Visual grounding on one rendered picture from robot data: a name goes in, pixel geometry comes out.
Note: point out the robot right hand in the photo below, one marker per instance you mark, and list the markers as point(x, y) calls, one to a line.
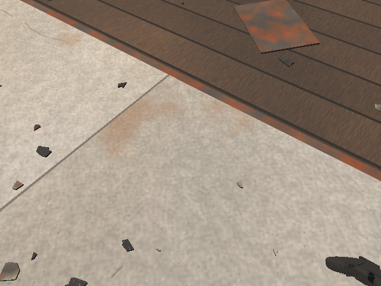
point(362, 269)

